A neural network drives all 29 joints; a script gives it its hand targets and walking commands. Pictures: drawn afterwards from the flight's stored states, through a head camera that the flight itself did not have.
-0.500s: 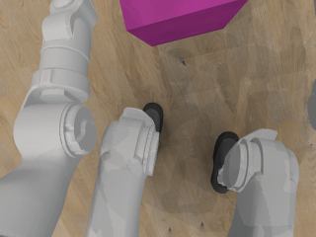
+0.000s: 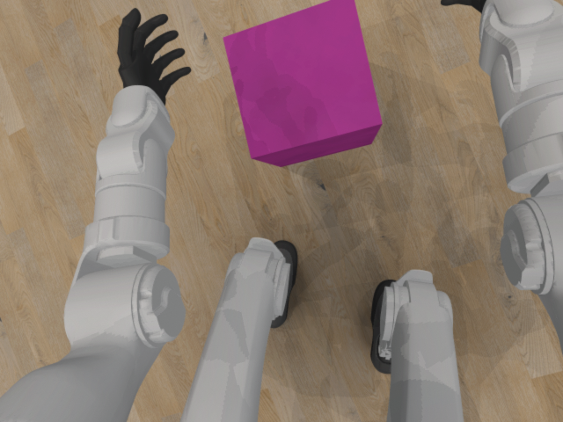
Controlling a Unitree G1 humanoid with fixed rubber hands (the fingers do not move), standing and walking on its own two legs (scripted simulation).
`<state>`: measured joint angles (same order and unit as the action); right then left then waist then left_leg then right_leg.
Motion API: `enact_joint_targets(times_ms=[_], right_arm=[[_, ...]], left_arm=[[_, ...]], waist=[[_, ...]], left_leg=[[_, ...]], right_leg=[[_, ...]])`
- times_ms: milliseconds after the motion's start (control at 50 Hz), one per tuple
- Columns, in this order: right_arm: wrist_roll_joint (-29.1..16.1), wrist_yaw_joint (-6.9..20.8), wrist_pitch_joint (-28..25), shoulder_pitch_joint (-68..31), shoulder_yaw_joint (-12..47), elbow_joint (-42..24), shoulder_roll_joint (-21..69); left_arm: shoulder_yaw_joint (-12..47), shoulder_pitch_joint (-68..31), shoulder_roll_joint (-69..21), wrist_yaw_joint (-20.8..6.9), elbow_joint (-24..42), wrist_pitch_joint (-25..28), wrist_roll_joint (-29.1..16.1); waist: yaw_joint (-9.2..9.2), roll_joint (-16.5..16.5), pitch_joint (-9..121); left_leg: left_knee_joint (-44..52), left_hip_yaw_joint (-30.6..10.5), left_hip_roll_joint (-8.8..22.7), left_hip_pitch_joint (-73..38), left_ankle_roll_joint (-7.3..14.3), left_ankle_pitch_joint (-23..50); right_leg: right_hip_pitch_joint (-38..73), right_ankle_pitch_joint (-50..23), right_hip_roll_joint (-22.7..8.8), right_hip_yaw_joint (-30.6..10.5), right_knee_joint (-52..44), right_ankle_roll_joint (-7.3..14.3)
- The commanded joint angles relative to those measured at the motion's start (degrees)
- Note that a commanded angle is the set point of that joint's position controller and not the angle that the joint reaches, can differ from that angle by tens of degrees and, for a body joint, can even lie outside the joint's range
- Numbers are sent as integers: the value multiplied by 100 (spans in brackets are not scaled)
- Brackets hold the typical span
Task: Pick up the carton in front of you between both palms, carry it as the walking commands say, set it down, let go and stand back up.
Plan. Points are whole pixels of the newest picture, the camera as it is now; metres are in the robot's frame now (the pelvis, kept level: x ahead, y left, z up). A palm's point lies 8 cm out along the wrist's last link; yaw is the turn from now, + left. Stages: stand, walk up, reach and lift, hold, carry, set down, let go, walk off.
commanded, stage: set down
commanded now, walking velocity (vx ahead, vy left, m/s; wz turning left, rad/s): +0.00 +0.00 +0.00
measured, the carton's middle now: (308, 99) +0.55 +0.10 -0.39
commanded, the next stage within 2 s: let go in 0.32 s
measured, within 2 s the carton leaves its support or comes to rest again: neither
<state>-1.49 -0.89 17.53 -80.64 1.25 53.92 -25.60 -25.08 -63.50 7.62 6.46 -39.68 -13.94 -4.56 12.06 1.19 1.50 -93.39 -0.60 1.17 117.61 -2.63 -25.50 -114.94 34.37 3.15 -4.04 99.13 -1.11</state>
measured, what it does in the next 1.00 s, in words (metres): rises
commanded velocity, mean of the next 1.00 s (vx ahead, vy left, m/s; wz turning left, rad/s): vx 0.00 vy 0.00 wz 0.00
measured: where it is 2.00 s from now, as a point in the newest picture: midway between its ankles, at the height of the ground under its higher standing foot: (329, 318)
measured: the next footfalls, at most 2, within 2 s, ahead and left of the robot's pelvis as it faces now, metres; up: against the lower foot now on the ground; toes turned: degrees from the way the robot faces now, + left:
none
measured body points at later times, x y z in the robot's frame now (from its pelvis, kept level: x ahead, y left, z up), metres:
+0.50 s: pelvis -0.01 +0.02 +0.13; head +0.30 +0.03 +0.46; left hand +0.45 +0.28 +0.03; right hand +0.57 -0.11 +0.03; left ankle +0.10 +0.14 -0.48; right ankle +0.05 -0.12 -0.48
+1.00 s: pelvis +0.07 +0.04 +0.23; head +0.22 +0.03 +0.66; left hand +0.32 +0.28 +0.15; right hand +0.40 -0.15 +0.13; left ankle +0.10 +0.14 -0.48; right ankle +0.05 -0.12 -0.48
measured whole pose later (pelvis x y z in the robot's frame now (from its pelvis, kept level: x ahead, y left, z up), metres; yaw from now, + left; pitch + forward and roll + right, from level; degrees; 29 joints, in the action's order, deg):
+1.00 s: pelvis +0.07 +0.04 +0.23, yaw -2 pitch +18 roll +0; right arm 5.7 -4.2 4.3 -16.3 -10.7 35.2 -7.3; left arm -4.0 -5.1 11.3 -6.3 -25.5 -4.4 0.5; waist 8.0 -0.3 -0.8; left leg -39.9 0.2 -0.6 43.4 0.6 -15.0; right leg -39.1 19.8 -0.6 -4.7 40.2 -2.3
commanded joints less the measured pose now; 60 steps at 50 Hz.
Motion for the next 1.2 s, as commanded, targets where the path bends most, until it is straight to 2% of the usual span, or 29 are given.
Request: enact_joint_targets(times_ms=[0,60,120,160,280,340,420,500,540,620,700,800,860,920,1040,1080,1120,1180], right_arm=[[220,-92,-52,-1880,-257,-1210,44],[428,-108,-65,-1758,-494,-823,-11],[668,-9,-14,-1629,-808,-411,-55],[781,104,18,-1563,-1005,-237,-96],[832,431,31,-1409,-1293,-120,-295],[815,487,-48,-1012,-1299,-156,-178],[855,314,-251,-74,-1343,-554,161],[1084,-127,-483,1202,-1614,-1375,750],[1125,-363,-557,1899,-1677,-1826,1141],[1020,-643,-683,2837,-1529,-2588,1508],[986,-706,-935,3856,-1413,-2861,1555],[903,-489,-1245,5061,-1302,-2623,1455],[763,-350,-1401,5735,-1296,-2414,1347],[610,-275,-1545,6397,-1243,-2321,1268],[499,-186,-1771,7493,-1022,-2591,1222],[490,-152,-1795,7787,-932,-2686,1205],[506,-119,-1794,8078,-841,-2768,1186],[521,-75,-1756,8425,-740,-2872,1188]], left_arm=[[-108,-593,1116,-262,1105,129,-64],[-38,-622,892,-366,897,118,-113],[-133,-698,734,-418,760,28,21],[-204,-759,662,-400,785,-44,180],[-275,-721,554,-182,1180,-230,568],[-222,-393,476,-171,1357,-163,744],[119,492,422,-428,1539,52,803],[435,1595,480,-889,1648,291,866],[589,2089,599,-1099,1703,383,937],[941,2946,904,-1349,1717,514,954],[1389,3900,886,-1449,1777,724,795],[1809,4916,755,-1420,1737,934,567],[1992,5502,716,-1298,1865,1024,499],[2161,6110,761,-1188,2149,1145,448],[2316,7017,705,-1051,2510,1324,364],[2317,7229,727,-1022,2540,1336,334],[2295,7464,763,-1003,2464,1337,291],[2252,7638,891,-1015,2269,1324,283]], waist=[[441,2051,6591],[275,1726,6396],[217,1293,6071],[204,1078,5982],[385,505,5914],[426,460,5868],[251,568,6172],[-45,545,6058],[-123,432,5771],[-121,280,4714],[-274,179,3764],[-404,-130,2687],[-404,-420,2394],[-430,-594,2232],[-685,-557,1934],[-773,-462,1727],[-847,-224,1496],[-893,241,1131]], left_leg=[[1304,862,-562,-3060,92,3265],[1637,807,-550,-3500,15,3194],[1980,772,-532,-4186,-74,3196],[2232,760,-513,-4636,-129,3188],[3039,751,-422,-6219,-232,2936],[3297,743,-391,-6672,-200,2994],[3499,710,-385,-7020,-116,3323],[3815,648,-438,-7367,-17,3321],[4053,626,-456,-7720,40,3160],[4590,556,-408,-8376,130,2513],[5050,333,-286,-9073,139,2100],[5562,-49,-153,-10056,52,1942],[5787,-206,-114,-10690,-29,2261],[5877,-185,-134,-11155,-39,3064],[6002,-221,-240,-11753,-30,4654],[6135,-215,-272,-11828,-44,4845],[6273,-168,-318,-11777,-37,4797],[6516,-36,-413,-11414,24,4231]], right_leg=[[5210,-3954,211,246,-1552,-233],[4905,-3500,227,316,-1963,-172],[4376,-2754,299,428,-2433,-76],[4285,-2512,346,477,-2706,-18],[4372,-1861,403,592,-3519,52],[4690,-1910,398,575,-3845,33],[5480,-2544,400,537,-4157,-37],[6086,-3028,352,522,-4550,-135],[6238,-2817,338,533,-4857,-175],[6430,-1820,283,582,-5485,-192],[6725,-1403,206,653,-5840,-146],[6718,-1249,174,676,-6112,-10],[6930,-1365,171,650,-6290,64],[7413,-1696,172,590,-6524,128],[8286,-2658,190,431,-7060,89],[8604,-2942,167,400,-7246,58],[9013,-3353,120,360,-7388,9],[9697,-4032,12,285,-7497,-87]])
